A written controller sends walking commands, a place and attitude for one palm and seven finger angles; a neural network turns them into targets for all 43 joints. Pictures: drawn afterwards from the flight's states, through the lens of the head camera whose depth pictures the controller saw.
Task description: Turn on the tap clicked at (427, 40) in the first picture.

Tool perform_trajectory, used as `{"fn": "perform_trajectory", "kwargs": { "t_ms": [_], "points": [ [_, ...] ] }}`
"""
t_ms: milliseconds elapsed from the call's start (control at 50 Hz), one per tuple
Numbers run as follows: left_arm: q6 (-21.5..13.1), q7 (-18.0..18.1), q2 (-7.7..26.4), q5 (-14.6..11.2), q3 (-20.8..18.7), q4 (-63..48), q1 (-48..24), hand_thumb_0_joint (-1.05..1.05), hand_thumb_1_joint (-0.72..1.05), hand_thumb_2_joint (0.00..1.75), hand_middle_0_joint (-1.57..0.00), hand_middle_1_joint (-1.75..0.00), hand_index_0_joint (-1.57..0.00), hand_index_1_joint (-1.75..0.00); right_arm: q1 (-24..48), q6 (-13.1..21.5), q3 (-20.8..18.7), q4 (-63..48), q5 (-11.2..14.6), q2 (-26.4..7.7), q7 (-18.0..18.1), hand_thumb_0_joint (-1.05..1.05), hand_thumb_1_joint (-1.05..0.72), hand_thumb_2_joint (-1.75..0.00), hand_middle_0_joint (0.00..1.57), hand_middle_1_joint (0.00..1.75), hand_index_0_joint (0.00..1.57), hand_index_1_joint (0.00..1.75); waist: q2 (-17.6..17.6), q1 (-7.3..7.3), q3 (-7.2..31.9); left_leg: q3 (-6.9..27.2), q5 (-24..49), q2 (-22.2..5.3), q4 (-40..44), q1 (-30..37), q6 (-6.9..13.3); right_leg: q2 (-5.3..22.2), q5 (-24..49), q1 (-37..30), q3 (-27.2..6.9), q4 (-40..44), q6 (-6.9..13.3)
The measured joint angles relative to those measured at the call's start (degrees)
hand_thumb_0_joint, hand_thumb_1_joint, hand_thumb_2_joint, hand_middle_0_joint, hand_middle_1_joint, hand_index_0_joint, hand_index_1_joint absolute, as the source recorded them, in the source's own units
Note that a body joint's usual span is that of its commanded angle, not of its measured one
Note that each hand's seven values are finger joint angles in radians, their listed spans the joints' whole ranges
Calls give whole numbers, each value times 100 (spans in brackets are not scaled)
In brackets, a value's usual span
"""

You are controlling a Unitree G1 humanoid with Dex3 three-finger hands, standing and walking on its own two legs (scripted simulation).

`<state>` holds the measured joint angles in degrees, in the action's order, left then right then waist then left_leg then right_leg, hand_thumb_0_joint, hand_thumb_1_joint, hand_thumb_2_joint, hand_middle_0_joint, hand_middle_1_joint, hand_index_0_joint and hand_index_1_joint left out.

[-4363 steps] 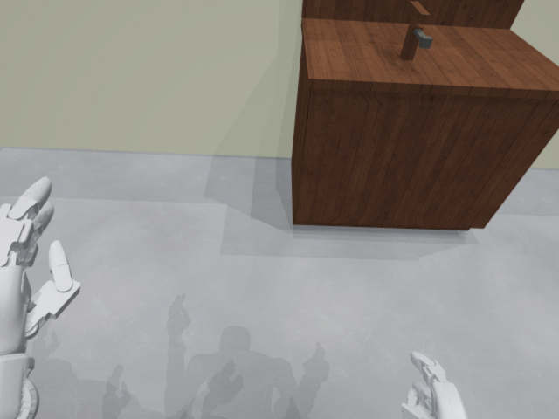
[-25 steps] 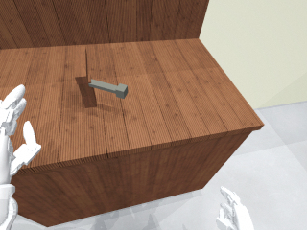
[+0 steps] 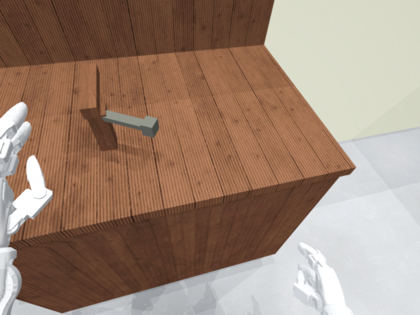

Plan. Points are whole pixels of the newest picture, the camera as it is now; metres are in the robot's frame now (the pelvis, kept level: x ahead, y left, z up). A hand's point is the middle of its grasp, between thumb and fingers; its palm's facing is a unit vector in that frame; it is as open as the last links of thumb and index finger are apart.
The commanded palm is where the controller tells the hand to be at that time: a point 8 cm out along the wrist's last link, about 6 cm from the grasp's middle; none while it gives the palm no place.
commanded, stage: shuffle to correct the standing spot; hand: left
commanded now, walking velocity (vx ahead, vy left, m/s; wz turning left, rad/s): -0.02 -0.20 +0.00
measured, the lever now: (150, 126) +0.42 +0.17 +0.10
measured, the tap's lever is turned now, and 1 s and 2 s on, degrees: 59 59 59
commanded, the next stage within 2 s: come to a stop and stand still in 0.60 s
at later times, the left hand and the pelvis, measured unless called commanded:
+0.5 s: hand (103, 205) +0.22 +0.17 +0.17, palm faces +0.33 -0.86 -0.39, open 7.4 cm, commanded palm +0.16 +0.22 +0.18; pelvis +0.00 -0.06 -0.01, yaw +0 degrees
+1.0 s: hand (92, 203) +0.22 +0.19 +0.16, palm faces +0.31 -0.85 -0.43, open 7.4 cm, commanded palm +0.15 +0.23 +0.18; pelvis -0.01 -0.04 -0.01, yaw -1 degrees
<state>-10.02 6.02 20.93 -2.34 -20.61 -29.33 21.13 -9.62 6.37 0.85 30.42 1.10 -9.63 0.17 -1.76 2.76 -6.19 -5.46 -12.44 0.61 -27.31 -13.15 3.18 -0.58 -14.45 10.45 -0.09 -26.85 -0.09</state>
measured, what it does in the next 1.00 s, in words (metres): stands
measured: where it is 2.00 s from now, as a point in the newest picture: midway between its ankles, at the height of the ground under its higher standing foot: outside the picture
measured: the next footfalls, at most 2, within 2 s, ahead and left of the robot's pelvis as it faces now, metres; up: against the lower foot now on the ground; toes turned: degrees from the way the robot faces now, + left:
none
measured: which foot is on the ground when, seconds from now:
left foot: down 0.00-1.00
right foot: down 0.00-1.00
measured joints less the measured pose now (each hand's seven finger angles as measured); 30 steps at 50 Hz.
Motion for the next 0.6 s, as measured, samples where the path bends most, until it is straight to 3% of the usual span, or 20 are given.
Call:
{"fn": "perform_trajectory", "kwargs": {
  "t_ms": [140,340,600],
  "points": [
    [18,-83,65,-119,-41,27,377,1,90,89,-21,-30,-21,-31,-137,-174,-23,-11,49,-35,-19,1,-90,-90,20,30,20,30,242,-222,211,136,-66,-312,-210,-252,-202,-310,171,45,118,250,217],
    [154,-94,57,-202,-52,26,479,1,89,89,-21,-30,-21,-31,-337,-209,-243,164,19,-289,201,1,-90,-90,20,30,20,30,208,-189,260,227,-106,-499,-362,-411,-398,-497,73,227,197,45,429],
    [101,-141,204,-265,-105,-139,618,1,89,89,-22,-30,-21,-31,-261,-227,-272,86,23,-248,227,1,-90,-90,20,30,20,30,179,-315,365,311,-224,-571,-577,-461,-474,-568,-95,290,280,-228,543]
  ]
}}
